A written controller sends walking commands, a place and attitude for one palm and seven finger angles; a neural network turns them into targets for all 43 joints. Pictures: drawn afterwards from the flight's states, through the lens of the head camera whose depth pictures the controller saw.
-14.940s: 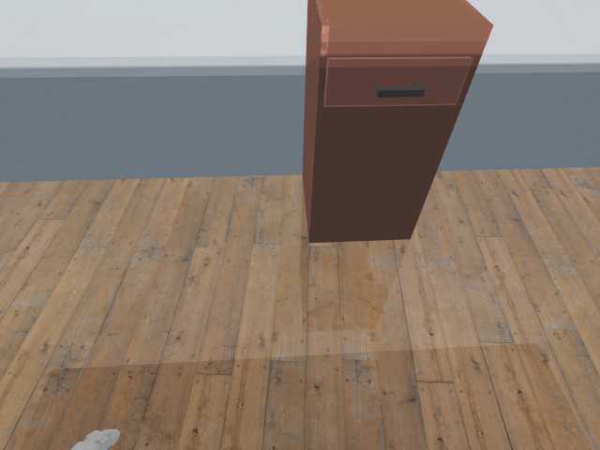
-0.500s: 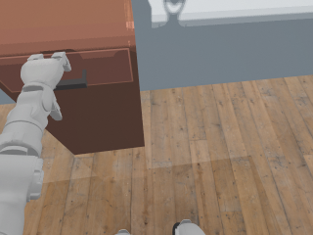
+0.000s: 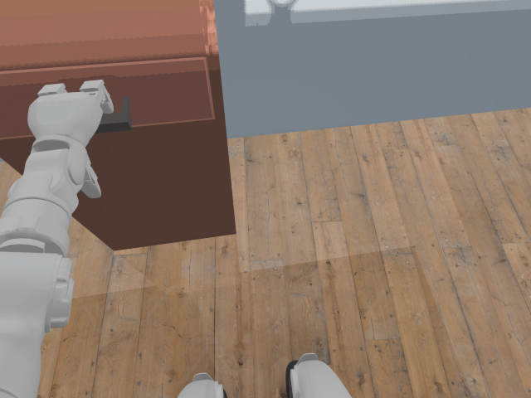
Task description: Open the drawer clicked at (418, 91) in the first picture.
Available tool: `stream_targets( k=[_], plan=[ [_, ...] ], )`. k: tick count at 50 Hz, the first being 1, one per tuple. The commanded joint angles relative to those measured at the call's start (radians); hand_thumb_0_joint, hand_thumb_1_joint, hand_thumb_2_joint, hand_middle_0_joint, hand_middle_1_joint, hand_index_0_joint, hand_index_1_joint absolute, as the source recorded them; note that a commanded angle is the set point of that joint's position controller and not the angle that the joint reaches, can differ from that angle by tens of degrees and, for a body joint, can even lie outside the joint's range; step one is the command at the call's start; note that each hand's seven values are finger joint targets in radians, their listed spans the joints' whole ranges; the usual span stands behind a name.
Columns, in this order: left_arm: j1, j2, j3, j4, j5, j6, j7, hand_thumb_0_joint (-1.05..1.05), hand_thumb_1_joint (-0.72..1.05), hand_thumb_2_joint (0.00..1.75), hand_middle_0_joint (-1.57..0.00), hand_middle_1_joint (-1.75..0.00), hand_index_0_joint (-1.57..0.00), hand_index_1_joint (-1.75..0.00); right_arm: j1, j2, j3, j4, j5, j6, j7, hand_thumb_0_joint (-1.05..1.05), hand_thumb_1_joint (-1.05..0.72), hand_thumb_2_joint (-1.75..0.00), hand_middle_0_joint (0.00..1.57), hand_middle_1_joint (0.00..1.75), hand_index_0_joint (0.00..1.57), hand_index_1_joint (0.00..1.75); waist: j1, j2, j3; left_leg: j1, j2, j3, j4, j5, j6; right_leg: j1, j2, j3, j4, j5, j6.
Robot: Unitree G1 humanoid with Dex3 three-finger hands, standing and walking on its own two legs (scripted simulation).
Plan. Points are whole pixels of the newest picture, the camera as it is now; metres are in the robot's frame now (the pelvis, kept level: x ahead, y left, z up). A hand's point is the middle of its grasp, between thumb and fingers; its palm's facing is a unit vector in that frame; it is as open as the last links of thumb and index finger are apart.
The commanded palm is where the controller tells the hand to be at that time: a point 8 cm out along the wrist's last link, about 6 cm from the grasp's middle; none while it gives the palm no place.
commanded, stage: lower the fingers behind the handle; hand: left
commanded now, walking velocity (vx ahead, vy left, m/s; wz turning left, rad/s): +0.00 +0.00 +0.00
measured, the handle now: (90, 115) +0.58 +0.25 +0.01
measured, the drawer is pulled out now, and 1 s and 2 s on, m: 0.00 0.00 0.00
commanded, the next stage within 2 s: close the thumb around the handle in 0.94 s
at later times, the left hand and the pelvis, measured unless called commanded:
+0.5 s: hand (91, 151) +0.52 +0.25 +0.00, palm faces -0.07 -0.03 -1.00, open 13.9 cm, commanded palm +0.51 +0.24 +0.04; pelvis +0.00 +0.01 -0.02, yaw +0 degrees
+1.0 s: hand (88, 151) +0.52 +0.25 -0.01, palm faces -0.08 -0.03 -1.00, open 13.8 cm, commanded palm +0.51 +0.25 +0.04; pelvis +0.00 +0.01 -0.02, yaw -1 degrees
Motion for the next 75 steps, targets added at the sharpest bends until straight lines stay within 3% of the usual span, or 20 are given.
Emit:
stream_targets(
  k=[1,3,4,5,11,14,15,19,23,28,31,33,39,41,52,58,69,71,73,75],
  plan=[
    [-0.437,0.301,0.061,-0.171,0.002,0.011,0.053,0.00,-0.50,0.30,-0.30,-1.20,-0.30,-1.20,0.179,-0.182,-0.052,-0.032,-0.004,-0.002,-0.012,0.00,-0.90,-0.90,0.20,0.30,0.20,0.30,-0.007,0.067,-0.462,0.227,-0.049,-0.015,-0.058,0.373,0.032,0.255,0.059,-0.021,-0.039,0.249,-0.047],
    [-0.405,0.322,0.086,-0.179,-0.004,0.016,0.051,0.00,-0.50,0.30,-0.30,-1.20,-0.30,-1.20,0.177,-0.184,-0.052,-0.033,-0.006,0.000,-0.008,0.00,-0.90,-0.90,0.20,0.30,0.20,0.30,0.012,0.079,-0.502,0.239,-0.049,-0.013,-0.048,0.412,0.030,0.274,0.060,-0.021,-0.026,0.279,-0.049],
    [-0.389,0.282,0.054,-0.157,-0.006,0.024,0.047,0.00,-0.50,0.30,-0.30,-1.20,-0.30,-1.20,0.182,-0.179,-0.053,-0.036,-0.004,0.001,-0.007,0.00,-0.90,-0.90,0.20,0.30,0.20,0.30,-0.001,0.076,-0.497,0.235,-0.049,-0.010,-0.043,0.412,0.030,0.267,0.061,-0.021,-0.027,0.284,-0.047],
    [-0.402,0.297,0.059,-0.156,-0.006,0.026,0.043,0.00,-0.50,0.30,-0.30,-1.20,-0.30,-1.20,0.180,-0.181,-0.050,-0.032,-0.003,0.001,-0.008,0.00,-0.90,-0.90,0.20,0.30,0.20,0.30,-0.002,0.068,-0.462,0.212,-0.048,-0.008,-0.042,0.396,0.030,0.260,0.060,-0.022,-0.027,0.278,-0.046],
    [-0.398,0.260,0.044,-0.204,-0.009,0.005,0.030,0.00,-0.50,0.30,-0.30,-1.20,-0.30,-1.20,0.195,-0.176,-0.058,-0.031,-0.007,0.001,-0.008,0.00,-0.90,-0.90,0.20,0.30,0.20,0.30,-0.006,0.095,-0.514,0.266,-0.037,-0.024,-0.020,0.456,0.026,0.220,0.064,-0.028,-0.008,0.282,-0.047],
    [-0.379,0.215,0.016,-0.157,-0.010,0.002,0.034,0.00,-0.50,0.30,-0.30,-1.20,-0.30,-1.20,0.195,-0.173,-0.057,-0.024,-0.005,0.000,-0.006,0.00,-0.90,-0.90,0.20,0.30,0.20,0.30,-0.017,0.077,-0.457,0.231,-0.036,-0.029,-0.013,0.419,0.026,0.176,0.064,-0.032,-0.005,0.244,-0.048],
    [-0.400,0.255,0.044,-0.167,-0.008,0.001,0.040,0.00,-0.50,0.30,-0.30,-1.20,-0.30,-1.20,0.196,-0.179,-0.054,-0.017,-0.007,0.000,-0.007,0.00,-0.90,-0.90,0.20,0.30,0.20,0.30,-0.016,0.062,-0.450,0.213,-0.035,-0.030,-0.009,0.405,0.028,0.176,0.063,-0.031,0.001,0.240,-0.048],
    [-0.398,0.252,0.053,-0.200,0.000,-0.005,0.057,0.00,-0.50,0.30,-0.30,-1.20,-0.30,-1.20,0.202,-0.175,-0.058,-0.018,-0.014,-0.003,-0.001,0.00,-0.90,-0.90,0.20,0.30,0.20,0.30,-0.006,0.102,-0.525,0.244,-0.034,-0.035,0.015,0.463,0.024,0.170,0.065,-0.034,0.028,0.264,-0.051],
    [-0.390,0.254,0.058,-0.161,-0.003,0.010,0.070,0.00,-0.50,0.30,-0.30,-1.20,-0.30,-1.20,0.192,-0.177,-0.054,-0.011,-0.015,0.000,0.004,0.00,-0.90,-0.90,0.20,0.30,0.20,0.30,-0.017,0.073,-0.479,0.193,-0.035,-0.033,0.032,0.442,0.026,0.149,0.065,-0.035,0.039,0.260,-0.050],
    [-0.404,0.322,0.095,-0.187,0.001,0.018,0.073,0.00,-0.50,0.30,-0.30,-1.20,-0.30,-1.20,0.187,-0.184,-0.049,-0.016,-0.016,0.001,0.003,0.00,-0.90,-0.90,0.20,0.30,0.20,0.30,-0.006,0.097,-0.530,0.178,-0.039,-0.031,0.050,0.435,0.028,0.166,0.061,-0.030,0.062,0.271,-0.049],
    [-0.401,0.283,0.061,-0.195,0.001,0.030,0.064,0.00,-0.50,0.30,-0.30,-1.20,-0.30,-1.20,0.189,-0.178,-0.051,-0.023,-0.013,0.002,0.004,0.00,-0.90,-0.90,0.20,0.30,0.20,0.30,-0.011,0.133,-0.552,0.212,-0.036,-0.030,0.053,0.461,0.024,0.155,0.064,-0.033,0.059,0.277,-0.048],
    [-0.400,0.307,0.078,-0.176,-0.007,0.034,0.056,0.00,-0.50,0.30,-0.30,-1.20,-0.30,-1.20,0.190,-0.182,-0.047,-0.019,-0.011,0.004,0.000,0.00,-0.90,-0.90,0.20,0.30,0.20,0.30,-0.017,0.084,-0.524,0.186,-0.036,-0.034,0.050,0.438,0.027,0.165,0.064,-0.033,0.055,0.268,-0.046],
    [-0.397,0.290,0.061,-0.185,-0.009,0.021,0.041,0.00,-0.50,0.30,-0.30,-1.20,-0.30,-1.20,0.192,-0.179,-0.045,-0.026,-0.008,0.001,-0.006,0.00,-0.90,-0.90,0.20,0.30,0.20,0.30,-0.014,0.101,-0.523,0.190,-0.036,-0.036,0.044,0.428,0.028,0.158,0.062,-0.034,0.054,0.258,-0.046],
    [-0.388,0.302,0.068,-0.162,-0.012,0.020,0.040,0.00,-0.50,0.30,-0.30,-1.20,-0.30,-1.20,0.189,-0.182,-0.042,-0.026,-0.006,0.001,-0.006,0.00,-0.90,-0.90,0.20,0.30,0.20,0.30,-0.018,0.070,-0.481,0.156,-0.038,-0.032,0.044,0.378,0.032,0.150,0.064,-0.033,0.048,0.229,-0.045],
    [-0.384,0.316,0.079,-0.186,-0.012,0.009,0.048,0.00,-0.50,0.30,-0.30,-1.20,-0.30,-1.20,0.195,-0.183,-0.045,-0.028,-0.008,0.000,-0.005,0.00,-0.90,-0.90,0.20,0.30,0.20,0.30,-0.009,0.098,-0.527,0.174,-0.038,-0.033,0.052,0.414,0.029,0.161,0.065,-0.033,0.059,0.253,-0.047],
    [-0.418,0.264,0.046,-0.197,-0.008,0.014,0.053,0.00,-0.16,0.44,-0.32,-1.24,-0.32,-1.24,0.199,-0.179,-0.050,-0.021,-0.008,-0.002,-0.003,0.00,-0.90,-0.90,0.20,0.30,0.20,0.30,-0.023,0.112,-0.519,0.210,-0.031,-0.045,0.047,0.432,0.022,0.123,0.067,-0.041,0.054,0.231,-0.049],
    [-0.468,0.264,0.015,-0.128,-0.004,0.028,0.034,0.00,0.45,0.71,-0.37,-1.30,-0.37,-1.30,0.210,-0.180,-0.039,-0.022,-0.003,-0.012,-0.013,0.00,-0.90,-0.90,0.20,0.30,0.20,0.30,-0.053,0.100,-0.478,0.165,-0.037,-0.045,0.047,0.362,0.030,0.099,0.065,-0.039,0.051,0.195,-0.047],
    [-0.451,0.294,0.042,-0.148,-0.006,0.023,0.028,0.00,0.56,0.76,-0.38,-1.31,-0.38,-1.31,0.214,-0.181,-0.040,-0.024,-0.006,-0.011,-0.013,0.00,-0.90,-0.90,0.20,0.30,0.20,0.30,-0.034,0.115,-0.517,0.180,-0.037,-0.043,0.057,0.407,0.028,0.120,0.065,-0.036,0.062,0.230,-0.048],
    [-0.439,0.270,0.038,-0.168,-0.011,0.015,0.023,0.00,0.68,0.80,-0.38,-1.33,-0.38,-1.33,0.218,-0.177,-0.044,-0.026,-0.008,-0.011,-0.010,0.00,-0.90,-0.90,0.20,0.30,0.20,0.30,-0.033,0.116,-0.550,0.207,-0.033,-0.044,0.068,0.458,0.026,0.122,0.067,-0.036,0.067,0.257,-0.048],
    [-0.422,0.268,0.035,-0.156,-0.008,0.016,0.023,0.00,0.79,0.85,-0.39,-1.34,-0.39,-1.34,0.215,-0.176,-0.043,-0.025,-0.007,-0.008,-0.009,0.00,-0.90,-0.90,0.20,0.30,0.20,0.30,-0.031,0.110,-0.524,0.189,-0.032,-0.044,0.068,0.448,0.025,0.118,0.067,-0.037,0.067,0.252,-0.047]
  ],
)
